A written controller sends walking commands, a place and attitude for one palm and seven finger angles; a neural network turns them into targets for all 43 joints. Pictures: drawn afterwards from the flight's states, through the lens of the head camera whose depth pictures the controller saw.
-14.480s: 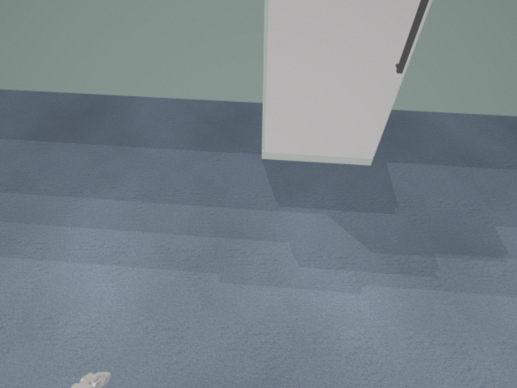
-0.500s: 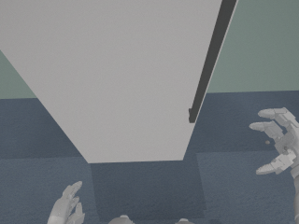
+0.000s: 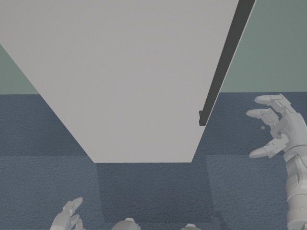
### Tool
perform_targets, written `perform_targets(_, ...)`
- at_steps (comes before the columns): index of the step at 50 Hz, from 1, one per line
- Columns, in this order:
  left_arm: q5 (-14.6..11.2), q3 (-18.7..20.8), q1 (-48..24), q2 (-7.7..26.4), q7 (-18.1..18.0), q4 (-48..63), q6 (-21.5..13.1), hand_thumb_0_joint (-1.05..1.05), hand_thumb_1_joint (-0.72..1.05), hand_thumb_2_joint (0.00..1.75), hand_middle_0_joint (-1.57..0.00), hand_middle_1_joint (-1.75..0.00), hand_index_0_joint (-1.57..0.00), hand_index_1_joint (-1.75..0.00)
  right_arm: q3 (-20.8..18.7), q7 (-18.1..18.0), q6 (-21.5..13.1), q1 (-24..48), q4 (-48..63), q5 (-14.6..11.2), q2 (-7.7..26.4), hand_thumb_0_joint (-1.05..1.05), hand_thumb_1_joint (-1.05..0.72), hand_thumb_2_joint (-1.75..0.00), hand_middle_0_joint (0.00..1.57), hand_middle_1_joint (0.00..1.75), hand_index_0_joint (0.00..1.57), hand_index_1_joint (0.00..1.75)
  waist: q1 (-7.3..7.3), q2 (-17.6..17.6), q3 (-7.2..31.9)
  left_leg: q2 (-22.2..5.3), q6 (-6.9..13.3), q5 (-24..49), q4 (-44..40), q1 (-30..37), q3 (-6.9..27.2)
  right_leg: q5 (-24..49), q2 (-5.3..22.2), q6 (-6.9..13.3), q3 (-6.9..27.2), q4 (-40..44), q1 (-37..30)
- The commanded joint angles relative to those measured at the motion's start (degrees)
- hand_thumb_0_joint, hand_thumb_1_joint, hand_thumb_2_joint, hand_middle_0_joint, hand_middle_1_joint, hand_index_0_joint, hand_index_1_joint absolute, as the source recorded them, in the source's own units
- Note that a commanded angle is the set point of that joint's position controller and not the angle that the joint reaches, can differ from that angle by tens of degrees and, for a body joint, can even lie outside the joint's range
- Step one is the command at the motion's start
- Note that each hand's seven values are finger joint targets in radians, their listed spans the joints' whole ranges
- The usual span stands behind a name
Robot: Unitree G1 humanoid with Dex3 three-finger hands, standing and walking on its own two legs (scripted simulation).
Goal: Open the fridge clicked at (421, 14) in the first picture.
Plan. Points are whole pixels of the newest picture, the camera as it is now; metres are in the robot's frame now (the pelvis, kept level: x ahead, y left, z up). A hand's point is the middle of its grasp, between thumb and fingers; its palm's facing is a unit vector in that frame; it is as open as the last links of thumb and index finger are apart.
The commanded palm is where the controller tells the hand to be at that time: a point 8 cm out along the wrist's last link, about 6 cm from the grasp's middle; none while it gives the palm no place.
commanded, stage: move the hooked fingers beside the handle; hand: right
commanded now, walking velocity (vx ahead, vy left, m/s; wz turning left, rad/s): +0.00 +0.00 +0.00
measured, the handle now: (217, 70) +0.51 -0.12 +0.13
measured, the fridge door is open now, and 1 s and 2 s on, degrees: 0 0 0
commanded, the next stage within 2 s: feel for the door with the fingertips in 1.48 s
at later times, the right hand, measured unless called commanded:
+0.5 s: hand (247, 109) +0.43 -0.20 +0.07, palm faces -0.10 +0.99 -0.01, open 14.0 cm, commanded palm +0.42 -0.25 +0.07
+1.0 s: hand (240, 103) +0.45 -0.19 +0.06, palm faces -0.10 +1.00 -0.01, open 14.0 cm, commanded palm +0.43 -0.24 +0.07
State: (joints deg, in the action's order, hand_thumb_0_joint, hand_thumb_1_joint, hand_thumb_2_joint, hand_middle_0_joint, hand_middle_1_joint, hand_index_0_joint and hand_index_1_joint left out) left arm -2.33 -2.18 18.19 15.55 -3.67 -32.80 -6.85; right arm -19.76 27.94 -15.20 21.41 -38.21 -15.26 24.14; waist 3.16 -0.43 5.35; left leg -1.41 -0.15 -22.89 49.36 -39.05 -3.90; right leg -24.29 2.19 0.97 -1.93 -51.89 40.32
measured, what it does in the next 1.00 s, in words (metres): stands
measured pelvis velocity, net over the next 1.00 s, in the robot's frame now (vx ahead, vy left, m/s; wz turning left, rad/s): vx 0.00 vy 0.00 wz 0.03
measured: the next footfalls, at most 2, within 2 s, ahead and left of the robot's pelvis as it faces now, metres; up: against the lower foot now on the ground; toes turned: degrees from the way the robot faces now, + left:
none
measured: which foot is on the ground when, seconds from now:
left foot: down 0.00-1.00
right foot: down 0.00-1.00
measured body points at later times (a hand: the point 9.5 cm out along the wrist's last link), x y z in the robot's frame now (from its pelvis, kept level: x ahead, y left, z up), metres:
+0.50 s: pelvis +0.00 +0.00 -0.01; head +0.08 -0.01 +0.44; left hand +0.07 +0.27 -0.11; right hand +0.43 -0.25 +0.07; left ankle +0.01 +0.12 -0.69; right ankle +0.01 -0.11 -0.69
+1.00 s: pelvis +0.00 +0.00 -0.01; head +0.10 -0.01 +0.43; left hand +0.03 +0.27 -0.12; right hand +0.45 -0.24 +0.07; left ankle +0.01 +0.12 -0.69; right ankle +0.01 -0.11 -0.69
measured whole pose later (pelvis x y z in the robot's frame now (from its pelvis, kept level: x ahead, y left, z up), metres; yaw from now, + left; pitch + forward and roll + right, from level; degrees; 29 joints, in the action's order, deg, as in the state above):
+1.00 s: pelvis +0.00 +0.00 -0.01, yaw +2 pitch +17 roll +2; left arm -1.7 -1.6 22.6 15.1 -1.4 -34.2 2.6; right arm -20.8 22.0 -20.7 37.9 -55.7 -10.0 25.8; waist 6.6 -0.5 6.3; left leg -0.2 0.1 -23.4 52.0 -45.7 -2.9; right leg -25.5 3.4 0.8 -2.7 -54.8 46.5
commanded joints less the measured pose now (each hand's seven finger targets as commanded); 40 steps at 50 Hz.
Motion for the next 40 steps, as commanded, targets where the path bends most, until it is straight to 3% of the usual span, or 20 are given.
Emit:
perform_targets(1, 0.02, 3.90, 2.54, 9.11, -0.51, 6.39, -1.28, 0.00, 0.90, 0.90, -0.20, -0.30, -0.20, -0.30, -5.33, -1.15, -4.14, 17.21, 10.75, -1.33, 15.60, 0.00, 0.50, -0.30, 0.30, 1.20, 0.30, 1.20, -0.79, -2.64, 19.51, 2.36, 1.59, 17.90, -4.37, 10.06, 1.54, 19.89, -1.41, 0.15, 2.95, 6.56, -11.37)
perform_targets(5, -0.18, 3.86, 2.63, 9.05, -0.31, 5.89, -0.09, 0.00, 0.90, 0.90, -0.20, -0.30, -0.20, -0.30, -3.36, -1.55, -4.58, 22.00, 7.54, -0.38, 14.12, 0.00, 0.50, -0.30, 0.30, 1.20, 0.30, 1.20, 0.81, -3.00, 17.37, 2.35, 1.24, 15.12, -4.88, 7.11, 1.69, 15.97, -1.35, 0.21, 2.67, 6.63, -10.29)
perform_targets(7, -0.12, 3.99, 3.29, 9.20, -0.40, 5.42, 0.27, 0.00, 0.90, 0.90, -0.20, -0.30, -0.20, -0.30, -4.01, -1.49, -5.21, 23.86, 6.81, -0.14, 15.15, 0.00, 0.50, -0.30, 0.30, 1.20, 0.30, 1.20, 0.75, -3.52, 18.95, 2.47, 1.46, 16.56, -4.40, 7.66, 1.80, 17.74, -1.25, 0.25, 2.77, 6.16, -11.07)
perform_targets(9, -0.06, 4.03, 3.41, 9.00, -0.26, 5.41, 0.63, 0.00, 0.90, 0.90, -0.20, -0.30, -0.20, -0.30, -2.80, -1.53, -5.60, 24.32, 6.51, 0.06, 13.79, 0.00, 0.50, -0.30, 0.30, 1.20, 0.30, 1.20, 0.74, -4.37, 20.53, 2.37, 1.42, 16.58, -4.27, 7.21, 1.78, 18.29, -1.28, 0.14, 2.81, 5.95, -12.11)
perform_targets(12, -0.05, 4.06, 4.19, 9.18, -0.29, 4.38, 1.36, 0.00, 0.90, 0.90, -0.20, -0.30, -0.20, -0.30, -3.19, -1.92, -5.91, 26.99, 4.23, 0.36, 14.69, 0.00, 0.50, -0.30, 0.30, 1.20, 0.30, 1.20, 1.36, -3.25, 20.21, 2.52, 1.39, 17.94, -4.05, 7.21, 1.90, 19.25, -1.16, 0.29, 2.85, 5.41, -11.31)
perform_targets(14, 0.00, 4.09, 4.10, 9.05, -0.18, 4.18, 1.70, 0.00, 0.90, 0.90, -0.20, -0.30, -0.20, -0.30, -2.10, -2.18, -6.17, 29.45, 4.11, 0.69, 13.88, 0.00, 0.50, -0.30, 0.30, 1.20, 0.30, 1.20, 1.58, -4.44, 20.65, 2.33, 1.33, 16.77, -4.04, 6.50, 2.03, 17.97, -1.33, 0.26, 2.86, 5.32, -11.29)
perform_targets(16, 0.04, 4.05, 4.68, 9.36, -0.29, 3.81, 2.31, 0.00, 0.90, 0.90, -0.20, -0.30, -0.20, -0.30, -3.62, -2.78, -6.39, 29.92, 1.97, 0.94, 15.98, 0.00, 0.50, -0.30, 0.30, 1.20, 0.30, 1.20, 1.47, -2.58, 20.15, 2.49, 1.53, 16.77, -3.91, 7.38, 2.08, 17.58, -1.34, 0.48, 2.81, 5.00, -9.58)
perform_targets(19, 0.10, 3.87, 4.86, 9.09, -0.05, 3.21, 2.83, 0.00, 0.90, 0.90, -0.20, -0.30, -0.20, -0.30, -1.08, -3.29, -6.86, 35.10, -0.48, 1.83, 13.77, 0.00, 0.50, -0.30, 0.30, 1.20, 0.30, 1.20, 2.55, -4.25, 19.73, 2.37, 1.37, 15.14, -3.84, 4.94, 2.08, 15.95, -1.39, 0.40, 3.01, 4.86, -9.86)
perform_targets(22, 0.19, 4.04, 5.75, 9.40, 0.00, 2.88, 3.49, 0.00, 0.90, 0.90, -0.20, -0.30, -0.20, -0.30, -3.07, -3.83, -7.63, 36.01, -2.90, 2.42, 16.11, 0.00, 0.50, -0.30, 0.30, 1.20, 0.30, 1.20, 2.30, -3.76, 21.90, 2.61, 1.39, 15.91, -3.34, 5.43, 2.34, 16.80, -1.33, 0.44, 2.91, 4.24, -9.95)
perform_targets(25, 0.29, 3.89, 6.10, 9.42, 0.12, 2.34, 4.08, 0.00, 0.90, 0.90, -0.20, -0.30, -0.20, -0.30, -2.68, -4.19, -8.23, 40.41, -5.32, 3.17, 16.69, 0.00, 0.50, -0.30, 0.30, 1.20, 0.30, 1.20, 2.84, -4.79, 21.03, 2.47, 1.35, 14.46, -3.04, 4.43, 2.50, 14.97, -1.40, 0.41, 3.02, 3.92, -8.19)
perform_targets(27, 0.40, 3.78, 6.98, 9.54, 0.28, 2.36, 4.57, 0.00, 0.90, 0.90, -0.20, -0.30, -0.20, -0.30, -3.50, -4.36, -8.39, 39.44, -7.66, 3.53, 17.39, 0.00, 0.50, -0.30, 0.30, 1.20, 0.30, 1.20, 2.65, -3.33, 22.55, 2.75, 1.38, 16.02, -2.53, 5.25, 2.52, 16.52, -1.37, 0.53, 2.97, 3.45, -8.01)
perform_targets(28, 0.39, 3.79, 6.83, 9.44, 0.38, 2.25, 4.73, 0.00, 0.90, 0.90, -0.20, -0.30, -0.20, -0.30, -2.43, -4.36, -8.48, 41.68, -7.42, 3.49, 16.57, 0.00, 0.50, -0.30, 0.30, 1.20, 0.30, 1.20, 3.46, -4.01, 22.65, 2.68, 1.14, 15.62, -2.74, 4.64, 2.77, 15.59, -1.36, 0.65, 2.75, 3.23, -7.72)
perform_targets(31, 0.64, 3.89, 8.05, 9.67, 0.52, 2.16, 5.40, 0.00, 0.90, 0.90, -0.20, -0.30, -0.20, -0.30, -3.82, -4.69, -8.76, 42.41, -9.42, 3.86, 18.10, 0.00, 0.50, -0.30, 0.30, 1.20, 0.30, 1.20, 3.31, -3.34, 23.04, 2.97, 1.44, 16.43, -1.97, 4.70, 2.57, 16.90, -1.34, 0.80, 2.97, 2.57, -7.01)
perform_targets(33, 0.62, 3.86, 8.33, 9.69, 0.62, 1.68, 5.78, 0.00, 0.90, 0.90, -0.20, -0.30, -0.20, -0.30, -2.41, -4.77, -8.76, 45.59, -10.31, 4.33, 17.00, 0.00, 0.50, -0.30, 0.30, 1.20, 0.30, 1.20, 4.33, -3.96, 22.84, 2.90, 1.10, 15.59, -1.96, 2.74, 2.59, 15.97, -1.17, 0.68, 3.06, 2.38, -7.00)
perform_targets(38, 0.90, 4.10, 9.10, 9.63, 1.24, 2.76, 6.71, 0.00, 0.90, 0.90, -0.20, -0.30, -0.20, -0.30, -4.78, -5.05, -9.36, 41.59, -8.94, 4.56, 18.89, 0.00, 0.50, -0.30, 0.30, 1.20, 0.30, 1.20, 2.44, -6.16, 26.99, 3.15, 1.34, 18.32, -1.32, 4.98, 2.67, 19.34, -1.30, 0.49, 2.73, 2.08, -8.69)
perform_targets(40, 0.71, 4.24, 8.96, 9.46, 1.38, 3.27, 7.13, 0.00, 0.90, 0.90, -0.20, -0.30, -0.20, -0.30, -4.68, -4.99, -9.04, 38.93, -8.17, 4.29, 18.21, 0.00, 0.50, -0.30, 0.30, 1.20, 0.30, 1.20, 2.27, -4.36, 26.32, 3.28, 1.18, 19.32, -1.67, 6.13, 2.74, 19.50, -1.22, 0.66, 2.23, 2.31, -7.81)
